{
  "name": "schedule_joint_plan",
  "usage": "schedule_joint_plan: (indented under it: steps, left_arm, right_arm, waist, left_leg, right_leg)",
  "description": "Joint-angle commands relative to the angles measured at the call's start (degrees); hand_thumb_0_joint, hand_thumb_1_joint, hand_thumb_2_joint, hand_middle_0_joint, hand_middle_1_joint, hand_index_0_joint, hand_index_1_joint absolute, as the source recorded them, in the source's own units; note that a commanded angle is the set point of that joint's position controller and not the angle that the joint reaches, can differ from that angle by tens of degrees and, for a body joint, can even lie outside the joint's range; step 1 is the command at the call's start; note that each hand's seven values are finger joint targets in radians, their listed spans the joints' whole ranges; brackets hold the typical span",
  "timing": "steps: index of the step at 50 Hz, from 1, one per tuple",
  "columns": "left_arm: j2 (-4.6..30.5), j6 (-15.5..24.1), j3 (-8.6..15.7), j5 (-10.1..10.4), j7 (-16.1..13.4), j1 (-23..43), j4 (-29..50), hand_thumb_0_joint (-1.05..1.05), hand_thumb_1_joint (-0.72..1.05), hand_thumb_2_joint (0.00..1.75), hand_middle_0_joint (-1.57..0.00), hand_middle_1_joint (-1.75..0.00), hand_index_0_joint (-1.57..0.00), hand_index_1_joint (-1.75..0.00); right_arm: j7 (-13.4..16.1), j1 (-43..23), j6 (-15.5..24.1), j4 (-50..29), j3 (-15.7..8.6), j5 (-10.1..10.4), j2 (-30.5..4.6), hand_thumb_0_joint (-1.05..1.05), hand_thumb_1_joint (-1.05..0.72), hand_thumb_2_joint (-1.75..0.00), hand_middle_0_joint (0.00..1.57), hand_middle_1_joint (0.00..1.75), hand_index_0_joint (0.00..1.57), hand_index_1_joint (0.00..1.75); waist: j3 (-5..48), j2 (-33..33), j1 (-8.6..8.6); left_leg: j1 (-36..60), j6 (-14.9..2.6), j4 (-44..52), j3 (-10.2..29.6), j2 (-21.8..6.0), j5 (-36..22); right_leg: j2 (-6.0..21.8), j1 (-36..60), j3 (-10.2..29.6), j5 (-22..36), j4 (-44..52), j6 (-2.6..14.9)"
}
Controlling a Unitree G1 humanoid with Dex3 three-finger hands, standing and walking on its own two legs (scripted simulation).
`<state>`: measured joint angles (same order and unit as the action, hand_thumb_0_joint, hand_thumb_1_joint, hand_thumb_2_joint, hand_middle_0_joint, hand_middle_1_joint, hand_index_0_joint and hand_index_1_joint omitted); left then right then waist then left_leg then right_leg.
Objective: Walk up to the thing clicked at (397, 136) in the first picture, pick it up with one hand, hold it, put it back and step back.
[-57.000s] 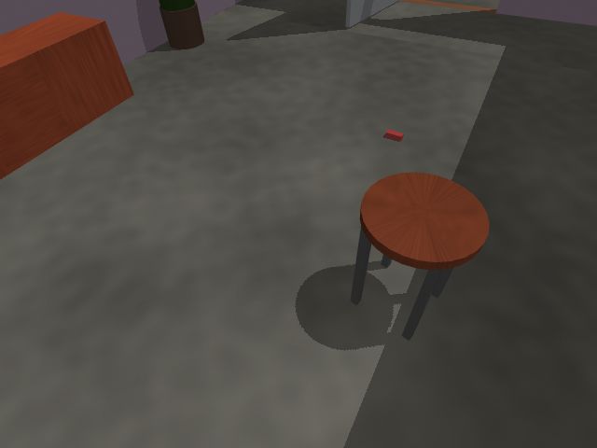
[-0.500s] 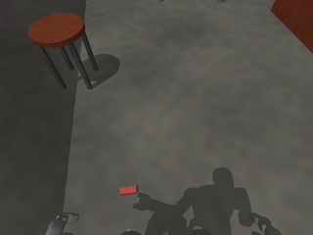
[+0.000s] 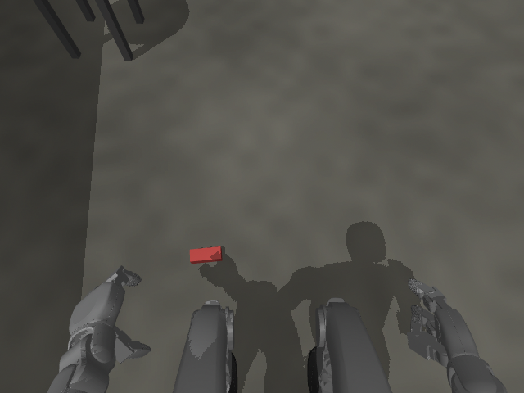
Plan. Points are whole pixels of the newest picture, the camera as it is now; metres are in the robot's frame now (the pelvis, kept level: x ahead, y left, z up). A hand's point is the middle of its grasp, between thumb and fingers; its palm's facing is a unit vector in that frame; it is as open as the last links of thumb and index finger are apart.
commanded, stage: rise first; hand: left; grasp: from above
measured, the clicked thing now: (206, 255) +0.45 +0.19 -0.54
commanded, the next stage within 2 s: none
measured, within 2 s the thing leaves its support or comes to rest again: neither
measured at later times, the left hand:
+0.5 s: hand (159, 282) +0.33 +0.25 -0.32, palm faces -0.47 -0.13 -0.87, open 12.5 cm
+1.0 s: hand (172, 270) +0.37 +0.24 -0.38, palm faces -0.45 -0.02 -0.89, open 13.1 cm
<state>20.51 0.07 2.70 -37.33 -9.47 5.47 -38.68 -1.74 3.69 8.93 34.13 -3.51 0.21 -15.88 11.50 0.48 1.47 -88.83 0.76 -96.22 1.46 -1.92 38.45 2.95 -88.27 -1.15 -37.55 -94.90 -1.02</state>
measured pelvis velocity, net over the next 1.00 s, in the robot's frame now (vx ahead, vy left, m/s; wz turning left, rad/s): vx -0.05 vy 0.00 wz -0.06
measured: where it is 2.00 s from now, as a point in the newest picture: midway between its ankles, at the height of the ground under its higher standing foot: outside the picture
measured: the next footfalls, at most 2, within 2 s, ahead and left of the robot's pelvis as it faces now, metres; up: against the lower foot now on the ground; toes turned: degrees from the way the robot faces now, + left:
none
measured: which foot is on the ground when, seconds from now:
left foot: down 0.00-1.00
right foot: down 0.00-1.00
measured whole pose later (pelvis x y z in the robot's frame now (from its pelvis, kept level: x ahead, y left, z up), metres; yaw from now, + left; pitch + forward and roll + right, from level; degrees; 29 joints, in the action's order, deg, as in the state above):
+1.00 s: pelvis -0.05 +0.00 -0.20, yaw -3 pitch +34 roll -5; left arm 30.5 8.0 2.9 -70.1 -28.0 45.8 -79.1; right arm -6.2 5.8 4.9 45.1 -2.2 -7.6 -14.3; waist 6.2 0.2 8.7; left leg -128.2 0.3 -133.1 4.9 -1.6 39.6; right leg 1.8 -126.5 -1.4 -37.5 -129.5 -1.5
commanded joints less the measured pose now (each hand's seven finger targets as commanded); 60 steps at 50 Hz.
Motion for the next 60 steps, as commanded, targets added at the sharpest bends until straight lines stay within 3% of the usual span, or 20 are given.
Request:
schedule_joint_plan:
  steps: [1, 8, 12, 14, 15, 18, 21, 26, 27, 28, 29, 30, 36, 40, 46, 48, 51, 53, 57, 60]
  left_arm:
    - [13.2, 1.5, 4.5, -5.6, -3.8, 11.2, 1.3, 0.00, -0.30, 0.77, -0.31, -0.83, -0.31, -0.83]
    - [15.7, 5.0, 3.1, -11.6, -5.4, 25.5, -7.8, 0.00, -0.16, 0.71, -0.38, -0.74, -0.38, -0.74]
    - [19.8, 7.5, 4.0, -16.3, -7.4, 31.7, -9.6, 0.00, -0.19, 0.74, -0.34, -0.77, -0.35, -0.76]
    - [19.0, 8.2, 3.3, -17.8, -8.4, 33.7, -12.7, 0.00, -0.20, 0.75, -0.34, -0.78, -0.35, -0.77]
    - [21.2, 8.9, 4.0, -18.9, -9.3, 37.2, -10.5, 0.00, -0.24, 0.77, -0.31, -0.80, -0.32, -0.79]
    - [22.3, 9.1, 4.6, -21.9, -11.5, 38.8, -13.8, 0.00, -0.29, 0.81, -0.27, -0.83, -0.28, -0.82]
    - [20.9, 8.8, 3.5, -23.6, -13.1, 39.2, -19.8, 0.00, -0.30, 0.82, -0.28, -0.81, -0.28, -0.80]
    - [21.9, 9.1, 2.7, -26.5, -15.3, 47.2, -18.5, 0.00, -0.34, 0.86, -0.25, -0.80, -0.25, -0.81]
    - [21.8, 8.6, 2.7, -27.4, -15.4, 44.4, -24.6, 0.00, -0.33, 0.85, -0.25, -0.81, -0.26, -0.81]
    - [22.3, 8.8, 2.7, -27.7, -16.0, 47.6, -21.5, 0.00, -0.34, 0.86, -0.24, -0.81, -0.24, -0.81]
    - [21.5, 8.4, 2.4, -28.7, -16.1, 45.0, -27.3, 0.00, -0.33, 0.85, -0.25, -0.80, -0.25, -0.80]
    - [20.8, 8.6, 1.3, -28.6, -16.4, 48.2, -24.4, 0.00, -0.33, 0.85, -0.25, -0.81, -0.25, -0.81]
    - [22.2, 9.1, 1.7, -31.6, -18.0, 51.6, -28.6, 0.00, -0.35, 0.86, -0.23, -0.82, -0.23, -0.82]
    - [22.5, 9.2, 1.5, -32.2, -18.9, 53.7, -29.4, 0.00, -0.35, 0.86, -0.23, -0.84, -0.24, -0.83]
    - [22.2, 7.8, 2.1, -32.0, -20.7, 56.3, -32.4, 0.00, -0.35, 0.85, -0.21, -0.85, -0.22, -0.84]
    - [21.6, 7.5, 1.9, -31.9, -20.9, 56.3, -33.6, 0.00, -0.34, 0.83, -0.22, -0.87, -0.24, -0.85]
    - [23.0, 7.3, 2.9, -31.4, -20.9, 56.7, -34.1, 0.00, -0.33, 0.82, -0.22, -0.86, -0.24, -0.84]
    - [22.6, 7.5, 2.3, -31.5, -20.5, 57.7, -34.2, 0.00, -0.35, 0.84, -0.21, -0.87, -0.22, -0.86]
    - [23.3, 7.4, 3.3, -31.1, -20.7, 56.3, -34.3, 0.00, -0.35, 0.84, -0.21, -0.89, -0.22, -0.87]
    - [23.0, 7.8, 3.1, -31.6, -20.6, 57.3, -34.0, 0.00, -0.36, 0.85, -0.19, -0.89, -0.21, -0.87]
  right_arm:
    - [0.2, 5.3, 0.7, -2.8, -4.2, 0.1, -9.5, 0.00, -0.91, -0.90, 0.20, 0.30, 0.20, 0.30]
    - [-0.8, 6.6, -0.7, 0.2, -4.7, -1.3, -8.9, 0.00, -0.87, -0.89, 0.20, 0.30, 0.20, 0.30]
    - [-1.0, 7.4, -1.3, 1.6, -5.1, -2.0, -9.6, 0.00, -0.86, -0.89, 0.20, 0.30, 0.20, 0.30]
    - [-1.2, 8.1, -1.7, 2.7, -5.1, -2.6, -9.7, 0.00, -0.87, -0.89, 0.20, 0.30, 0.20, 0.30]
    - [-1.1, 8.0, -2.0, 2.8, -5.0, -2.8, -9.8, 0.00, -0.88, -0.90, 0.20, 0.30, 0.20, 0.30]
    - [-1.2, 8.9, -2.8, 4.0, -4.8, -3.5, -9.9, 0.00, -0.89, -0.90, 0.20, 0.30, 0.20, 0.30]
    - [-1.4, 9.5, -3.1, 5.8, -4.5, -4.2, -10.0, 0.00, -0.89, -0.90, 0.20, 0.30, 0.20, 0.30]
    - [-1.7, 9.6, -3.3, 5.8, -4.1, -5.0, -9.7, 0.00, -0.89, -0.90, 0.20, 0.30, 0.20, 0.30]
    - [-1.8, 10.8, -3.5, 7.7, -4.1, -5.1, -10.2, 0.00, -0.89, -0.90, 0.20, 0.30, 0.20, 0.30]
    - [-1.8, 9.9, -3.4, 6.2, -3.8, -5.1, -10.0, 0.00, -0.89, -0.90, 0.20, 0.30, 0.20, 0.30]
    - [-1.9, 11.1, -3.5, 8.0, -3.7, -5.4, -10.5, 0.00, -0.89, -0.90, 0.20, 0.30, 0.20, 0.30]
    - [-2.1, 10.1, -3.5, 7.0, -3.7, -5.5, -10.1, 0.00, -0.89, -0.90, 0.20, 0.30, 0.20, 0.30]
    - [-2.8, 11.4, -3.7, 8.4, -3.2, -6.6, -10.5, 0.00, -0.89, -0.90, 0.20, 0.30, 0.20, 0.30]
    - [-3.2, 11.2, -3.7, 8.4, -2.9, -7.1, -10.4, 0.00, -0.89, -0.90, 0.20, 0.30, 0.20, 0.30]
    - [-3.7, 11.8, -3.5, 9.2, -2.6, -7.5, -10.5, 0.00, -0.89, -0.90, 0.20, 0.30, 0.20, 0.30]
    - [-4.0, 12.6, -3.4, 9.3, -2.5, -7.9, -10.4, 0.00, -0.89, -0.90, 0.20, 0.30, 0.20, 0.30]
    - [-4.2, 12.8, -3.4, 9.3, -2.4, -8.0, -10.5, 0.00, -0.89, -0.90, 0.20, 0.30, 0.20, 0.30]
    - [-4.3, 12.8, -3.3, 9.3, -2.4, -8.2, -10.7, 0.00, -0.89, -0.90, 0.20, 0.30, 0.20, 0.30]
    - [-4.6, 13.1, -3.4, 9.5, -2.1, -8.1, -10.5, 0.00, -0.89, -0.90, 0.20, 0.30, 0.20, 0.30]
    - [-4.8, 14.2, -3.6, 9.8, -2.3, -8.2, -11.0, 0.00, -0.89, -0.90, 0.20, 0.30, 0.20, 0.30]
  waist:
    - [27.8, 3.8, 0.30]
    - [31.4, -1.9, 1.28]
    - [34.8, 0.2, 0.54]
    - [33.0, 0.0, 2.05]
    - [34.2, 2.1, 1.80]
    - [35.0, 3.3, 1.99]
    - [31.3, 3.5, 3.49]
    - [32.9, 7.3, 4.20]
    - [30.9, 6.9, 4.73]
    - [31.6, 7.9, 4.63]
    - [29.3, 6.3, 5.76]
    - [30.0, 6.9, 5.70]
    - [30.2, 8.4, 6.72]
    - [31.3, 9.4, 6.98]
    - [31.5, 10.4, 7.48]
    - [31.3, 9.4, 8.62]
    - [30.5, 8.7, 8.21]
    - [30.9, 8.9, 9.05]
    - [31.3, 8.4, 8.26]
    - [33.6, 9.3, 9.06]
  left_leg:
    - [13.2, -1.15, 5.8, -0.2, 2.3, -17.9]
    - [-2.0, -2.35, -5.3, -2.5, 3.0, -10.3]
    - [-3.0, -2.07, -8.5, -2.3, 2.9, -8.9]
    - [-4.3, -2.20, -9.3, -1.7, 2.8, -6.5]
    - [-4.0, -2.14, -9.7, -1.7, 2.8, -5.8]
    - [-3.9, -2.13, -11.3, -1.7, 2.7, -5.6]
    - [-5.6, -2.19, -11.9, -0.7, 2.6, -3.3]
    - [-6.3, -2.13, -14.0, -0.5, 2.8, -3.4]
    - [-7.1, -2.08, -14.4, -0.2, 2.7, -3.1]
    - [-7.0, -2.16, -15.2, -0.5, 2.7, -4.5]
    - [-7.6, -2.15, -15.6, 0.2, 2.6, -4.2]
    - [-7.7, -2.16, -15.9, 0.0, 2.7, -4.5]
    - [-9.6, -2.27, -18.6, -0.3, 2.6, -4.5]
    - [-9.8, -2.23, -19.8, -0.6, 2.7, -5.4]
    - [-10.3, -2.23, -21.4, -0.3, 2.4, -6.5]
    - [-11.7, -2.48, -22.6, -0.8, 2.4, -7.9]
    - [-13.6, -2.71, -22.8, -1.0, 2.4, -6.2]
    - [-14.3, -2.75, -23.4, -0.9, 2.4, -5.1]
    - [-14.7, -2.76, -23.9, -1.2, 2.5, -6.4]
    - [-13.4, -2.58, -24.9, -0.8, 2.4, -8.9]
  right_leg:
    - [-2.5, 8.0, -1.0, 16.1, 4.9, 2.70]
    - [-2.6, 5.5, 0.3, 9.7, 0.5, 1.85]
    - [-2.8, 1.3, -0.6, 7.0, -3.7, 2.27]
    - [-3.0, -2.0, -1.4, 4.5, -5.0, 2.36]
    - [-3.0, -3.2, -1.5, 3.7, -5.8, 2.50]
    - [-3.1, -5.4, -2.3, 3.5, -7.9, 2.62]
    - [-3.1, -10.0, -3.6, 2.2, -10.3, 2.79]
    - [-2.9, -13.5, -4.2, 3.1, -13.4, 3.14]
    - [-3.0, -14.8, -4.5, 3.0, -14.2, 3.19]
    - [-2.9, -15.0, -4.4, 4.4, -14.4, 3.17]
    - [-2.9, -16.7, -4.8, 4.4, -15.3, 3.13]
    - [-2.9, -16.9, -4.9, 4.7, -15.5, 3.26]
    - [-3.0, -18.8, -5.1, 5.0, -17.8, 3.17]
    - [-3.1, -19.0, -5.2, 5.9, -18.9, 3.17]
    - [-3.1, -21.2, -5.6, 7.5, -21.0, 3.20]
    - [-3.1, -19.4, -5.5, 9.1, -21.0, 2.91]
    - [-2.9, -19.6, -5.3, 7.4, -21.2, 2.92]
    - [-3.0, -19.9, -5.4, 6.5, -21.3, 2.92]
    - [-3.1, -18.6, -5.3, 7.7, -21.8, 2.88]
    - [-3.2, -18.8, -5.6, 10.3, -22.9, 2.96]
